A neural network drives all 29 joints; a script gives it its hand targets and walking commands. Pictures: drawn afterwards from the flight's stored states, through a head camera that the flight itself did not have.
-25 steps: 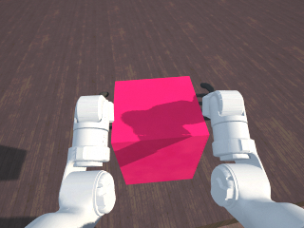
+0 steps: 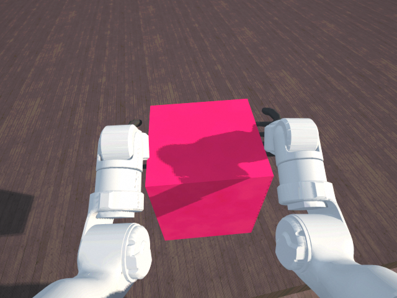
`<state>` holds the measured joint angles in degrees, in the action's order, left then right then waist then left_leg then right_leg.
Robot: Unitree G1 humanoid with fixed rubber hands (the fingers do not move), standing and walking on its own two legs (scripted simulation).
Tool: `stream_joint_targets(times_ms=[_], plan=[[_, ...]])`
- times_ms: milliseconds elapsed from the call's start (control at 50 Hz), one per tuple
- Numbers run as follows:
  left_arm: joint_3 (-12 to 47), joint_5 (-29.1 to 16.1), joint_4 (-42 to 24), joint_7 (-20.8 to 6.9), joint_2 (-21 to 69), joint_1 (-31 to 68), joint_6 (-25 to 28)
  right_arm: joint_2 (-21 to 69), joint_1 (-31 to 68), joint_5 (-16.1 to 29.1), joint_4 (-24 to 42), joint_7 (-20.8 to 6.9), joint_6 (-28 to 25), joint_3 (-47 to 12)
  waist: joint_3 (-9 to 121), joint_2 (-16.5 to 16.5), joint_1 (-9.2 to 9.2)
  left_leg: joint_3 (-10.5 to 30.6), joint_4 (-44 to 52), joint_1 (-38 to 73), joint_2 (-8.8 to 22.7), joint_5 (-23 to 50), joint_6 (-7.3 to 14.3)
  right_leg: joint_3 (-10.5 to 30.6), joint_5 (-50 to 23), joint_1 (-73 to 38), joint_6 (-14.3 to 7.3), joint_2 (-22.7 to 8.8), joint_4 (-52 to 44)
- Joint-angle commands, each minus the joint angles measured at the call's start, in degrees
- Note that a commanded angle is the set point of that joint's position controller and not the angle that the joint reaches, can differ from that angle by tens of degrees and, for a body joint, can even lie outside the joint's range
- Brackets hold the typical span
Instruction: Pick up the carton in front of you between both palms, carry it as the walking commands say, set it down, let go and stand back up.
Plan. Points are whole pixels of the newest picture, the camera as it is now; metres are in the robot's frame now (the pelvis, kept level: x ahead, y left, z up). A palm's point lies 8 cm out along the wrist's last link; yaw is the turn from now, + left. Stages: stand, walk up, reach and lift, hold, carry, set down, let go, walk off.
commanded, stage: carry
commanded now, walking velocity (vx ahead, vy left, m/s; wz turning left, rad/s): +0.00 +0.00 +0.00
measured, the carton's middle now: (204, 173) +0.37 +0.00 +0.03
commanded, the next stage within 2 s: none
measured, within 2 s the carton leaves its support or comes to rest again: neither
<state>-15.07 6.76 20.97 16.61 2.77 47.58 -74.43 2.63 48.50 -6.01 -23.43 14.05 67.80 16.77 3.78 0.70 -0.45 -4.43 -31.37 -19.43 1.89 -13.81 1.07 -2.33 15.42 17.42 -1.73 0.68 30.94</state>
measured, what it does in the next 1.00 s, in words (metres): stands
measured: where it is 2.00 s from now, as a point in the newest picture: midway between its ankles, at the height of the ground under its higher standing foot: (214, 229)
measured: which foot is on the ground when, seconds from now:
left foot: down 0.00-1.00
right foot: down 0.00-1.00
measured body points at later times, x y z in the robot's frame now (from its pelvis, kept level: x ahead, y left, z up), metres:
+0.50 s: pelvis +0.01 +0.01 +0.00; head +0.00 +0.01 +0.45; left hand +0.38 +0.15 +0.12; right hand +0.39 -0.14 +0.13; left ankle +0.03 +0.11 -0.73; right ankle +0.01 -0.10 -0.73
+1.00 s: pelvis +0.01 +0.00 +0.00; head +0.00 +0.01 +0.45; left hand +0.38 +0.15 +0.14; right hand +0.40 -0.13 +0.16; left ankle +0.03 +0.11 -0.73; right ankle +0.01 -0.10 -0.73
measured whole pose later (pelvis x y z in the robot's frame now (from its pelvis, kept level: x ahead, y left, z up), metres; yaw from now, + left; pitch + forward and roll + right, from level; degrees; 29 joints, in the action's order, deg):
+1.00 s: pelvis +0.01 +0.00 +0.00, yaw +0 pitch +1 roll +0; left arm -13.8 4.3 18.0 17.6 2.0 48.4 -76.0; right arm 2.1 50.0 -4.9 -19.6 15.4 70.6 16.7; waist 3.6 1.3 0.4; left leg -4.6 -33.4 -18.0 1.3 -17.0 2.6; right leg -2.2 18.5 16.0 -2.4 0.1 33.2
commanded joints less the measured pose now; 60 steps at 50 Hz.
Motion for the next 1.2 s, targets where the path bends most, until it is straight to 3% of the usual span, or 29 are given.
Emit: stream_joint_targets(times_ms=[0, 120, 160, 200, 260, 320, 360, 400, 440, 500, 540, 560, 580, 620, 640, 680, 700, 780, 820, 840, 900, 920, 940, 980, 1040, 1060, 1120, 1160, 1180], plan=[[21.8, -25.5, -2.0, -22.6, 62.6, 44.7, 4.5, 66.9, 39.4, 26.4, -1.2, -23.0, 1.9, -24.2, 23.4, 0.8, 0.15, 5.7, 2.8, 10.5, 5.7, 11.6, 4.5, 5.5, -14.7, -5.0, -4.4, -6.8, -4.4], [24.1, -28.4, -9.1, -23.2, 64.4, 49.2, 4.6, 63.5, 40.8, 27.0, 3.6, -22.5, 1.9, -23.2, 24.7, -3.9, 0.68, 6.8, 1.8, 13.4, 6.9, 19.0, 4.7, 5.4, -14.6, -5.9, -4.2, -7.8, -2.3], [23.9, -27.5, -9.7, -22.9, 63.2, 46.0, 4.6, 66.3, 40.0, 27.9, 4.2, -22.4, 2.5, -24.6, 26.9, 2.6, -0.39, 6.2, 2.0, 15.0, 6.4, 19.2, 4.7, 4.8, -16.1, -7.0, -4.2, -7.3, -1.9], [24.7, -27.6, -13.0, -22.9, 61.9, 50.9, 4.7, 67.6, 36.4, 26.7, -1.8, -22.7, 3.1, -24.4, 26.0, 0.1, -0.02, 5.9, 2.3, 14.9, 5.9, 16.2, 4.7, 6.2, -18.0, -7.0, -3.6, -7.8, -2.6], [22.9, -25.6, -6.5, -22.3, 62.0, 46.9, 4.3, 65.4, 37.2, 25.6, -2.4, -22.9, 2.6, -22.5, 23.6, -1.3, 0.66, 6.2, 1.9, 14.2, 6.8, 20.4, 4.9, 5.9, -18.1, -5.4, -4.2, -8.3, -2.3], [23.3, -26.3, -6.5, -23.0, 63.9, 47.8, 4.4, 65.0, 37.8, 25.4, -2.6, -23.2, 2.3, -22.2, 24.2, 0.9, -0.01, 6.8, 1.7, 13.8, 6.8, 18.6, 5.2, 4.8, -15.1, -6.4, -3.6, -7.0, -2.4], [23.9, -26.8, -7.3, -23.3, 65.0, 46.0, 5.1, 67.5, 38.3, 26.2, -0.7, -23.2, 1.8, -22.7, 24.2, -3.9, -0.77, 5.6, 2.5, 12.0, 5.8, 12.4, 5.1, 5.5, -12.7, -5.6, -4.2, -6.6, -2.9], [24.0, -27.9, -11.8, -22.8, 64.6, 51.1, 5.1, 67.3, 36.0, 25.6, -2.3, -23.6, 1.9, -21.7, 23.5, -3.2, -0.21, 6.4, 1.7, 13.1, 5.9, 13.9, 5.3, 5.9, -12.8, -5.4, -3.7, -6.6, -4.1], [21.8, -24.5, -3.4, -22.8, 63.6, 43.2, 4.4, 65.4, 40.2, 26.0, -0.3, -23.1, 1.8, -22.7, 21.8, -1.7, -0.22, 7.2, 4.0, 12.6, 6.6, 18.5, 5.5, 4.6, -11.1, -5.3, -3.6, -7.0, -2.5], [24.5, -26.2, -10.5, -22.8, 65.5, 49.9, 4.8, 66.9, 46.0, 27.1, 5.5, -22.6, 1.8, -26.0, 24.0, -0.1, 0.36, 6.4, 1.7, 11.6, 6.2, 7.7, 4.6, 5.3, -10.4, -7.0, -4.2, -7.5, -5.4], [25.0, -27.6, -10.2, -22.9, 62.1, 49.5, 4.0, 67.5, 38.5, 27.8, 1.2, -22.7, 2.7, -24.3, 23.5, 3.9, -0.80, 6.7, 3.9, 11.4, 6.4, 14.2, 5.0, 4.8, -14.3, -7.6, -3.9, -7.6, -3.0], [24.7, -27.8, -7.3, -22.9, 64.2, 45.5, 3.9, 66.3, 41.9, 28.6, 4.3, -22.3, 2.4, -26.6, 24.7, -1.2, 0.88, 6.3, 1.8, 14.4, 6.4, 17.3, 5.0, 5.2, -16.1, -6.4, -4.1, -7.7, -4.0], [25.6, -27.1, -8.9, -22.9, 64.1, 46.0, 4.0, 66.3, 41.5, 28.0, 3.7, -22.6, 2.2, -24.9, 27.0, -4.6, -0.55, 6.0, 1.3, 15.9, 7.0, 19.9, 4.6, 4.6, -17.0, -7.0, -4.1, -8.2, -2.2], [24.4, -27.6, -13.7, -22.5, 62.7, 50.8, 4.9, 66.8, 33.9, 25.2, -1.4, -22.7, 2.8, -23.7, 25.5, -0.4, -0.09, 5.6, 2.1, 15.2, 6.2, 20.1, 4.9, 4.0, -14.9, -6.2, -4.0, -7.4, -1.7], [24.8, -27.9, -8.7, -22.5, 64.5, 47.7, 4.0, 64.8, 34.4, 25.0, -0.3, -22.7, 2.4, -22.0, 25.3, -0.8, 0.05, 6.1, 0.3, 15.4, 6.0, 22.9, 5.2, 5.0, -19.2, -6.7, -4.0, -7.2, -1.7], [26.5, -29.7, -14.2, -22.2, 64.7, 51.6, 4.7, 66.7, 35.5, 26.0, -0.2, -22.8, 2.8, -22.0, 26.8, -3.1, 0.36, 5.5, 0.4, 16.3, 5.6, 25.9, 4.9, 3.5, -19.2, -7.3, -3.3, -6.5, -0.6], [23.6, -25.7, -6.7, -22.4, 62.9, 47.4, 4.1, 65.1, 38.1, 24.3, -1.8, -22.7, 3.2, -21.2, 25.7, -1.2, 0.31, 5.4, -0.3, 15.5, 6.4, 22.8, 4.9, 3.5, -16.1, -6.1, -2.8, -7.1, -1.5], [23.0, -27.2, -11.0, -23.1, 64.1, 50.6, 4.0, 66.8, 42.5, 27.5, 5.5, -22.5, 1.7, -25.8, 26.4, 0.9, 0.50, 6.3, -0.5, 13.3, 6.5, 21.9, 5.6, 4.8, -23.3, -8.8, -4.4, -8.1, -1.2], [22.6, -26.5, -6.6, -22.6, 63.7, 46.7, 4.3, 65.9, 42.2, 27.1, 1.7, -22.4, 2.3, -25.1, 25.9, -0.4, 0.43, 6.6, 0.0, 14.1, 6.4, 22.5, 5.2, 4.8, -20.9, -7.8, -4.6, -7.8, -1.2], [25.2, -27.4, -6.6, -22.8, 64.4, 49.0, 4.5, 65.9, 42.3, 26.9, 2.0, -22.5, 2.0, -23.8, 25.1, -3.7, -0.35, 5.3, 0.3, 15.5, 6.0, 19.1, 5.1, 4.9, -17.3, -6.0, -4.7, -7.3, -2.0], [24.9, -28.9, -11.3, -22.4, 62.8, 51.4, 3.9, 65.5, 41.7, 27.5, 3.5, -22.4, 2.6, -24.1, 24.0, 0.5, 1.16, 6.1, 2.3, 13.8, 5.2, 0.9, 5.8, 4.4, -0.2, -5.2, -5.0, -6.3, -4.9], [26.0, -29.9, -10.0, -22.5, 66.1, 51.8, 3.5, 64.3, 49.7, 27.6, 12.2, -21.8, 2.2, -25.8, 24.1, 0.5, 0.79, 6.8, 3.5, 13.4, 5.1, -5.3, 6.3, 4.4, 3.6, -4.1, -4.9, -5.7, -4.2], [26.5, -29.3, -16.3, -21.7, 61.9, 58.0, 4.1, 66.1, 45.4, 27.6, 3.6, -21.7, 3.8, -24.9, 21.5, 3.9, 0.43, 6.1, 4.8, 9.3, 4.5, -13.4, 6.2, 6.0, 11.5, -4.2, -6.0, -5.8, -4.2], [26.1, -32.0, -15.2, -21.4, 62.6, 56.7, 2.5, 62.5, 47.5, 28.4, 8.3, -21.4, 4.5, -25.1, 19.1, -1.0, 0.73, 10.5, 7.6, 7.9, 6.2, -22.5, 7.8, 6.0, 14.4, -0.7, -6.2, -5.8, -4.8], [25.0, -30.1, -12.4, -20.6, 57.7, 54.4, 0.5, 61.5, 42.8, 27.2, 0.3, -20.9, 7.0, -23.9, 18.2, 2.4, 1.82, 5.6, 4.7, 7.2, 4.3, -14.0, 6.8, 7.1, 8.9, -5.1, -7.6, -6.6, -6.0], [25.1, -30.3, -9.1, -20.6, 58.8, 53.3, 0.1, 59.9, 45.2, 26.3, 1.0, -20.7, 7.1, -22.9, 17.1, -1.0, 1.63, 4.0, 2.5, 7.5, 3.4, -9.3, 6.6, 8.5, 5.2, -5.1, -8.4, -7.9, -6.3], [22.6, -30.5, -9.1, -21.4, 57.6, 56.4, -0.6, 60.9, 43.2, 26.8, -3.1, -21.6, 7.5, -20.7, 17.8, 4.4, 2.92, 2.5, -2.8, 1.1, 2.3, -5.8, 7.2, 12.2, -1.9, -14.1, -9.5, -9.8, -6.3], [18.9, -28.0, -3.3, -21.0, 57.8, 54.6, -1.9, 58.4, 44.9, 25.4, -4.5, -21.6, 7.6, -17.8, 18.3, 0.1, 0.65, 4.1, 1.7, 8.9, 3.0, -1.0, 7.8, 6.4, -12.0, -9.4, -9.2, -7.6, 0.3], [18.6, -28.8, -2.7, -21.1, 57.9, 52.2, -2.1, 58.2, 38.9, 25.6, -7.2, -21.6, 8.1, -17.2, 19.1, -7.7, -1.94, 9.3, 6.2, 20.2, 5.4, 10.4, 8.3, 1.7, -15.3, 1.4, -6.8, -4.1, 11.0]])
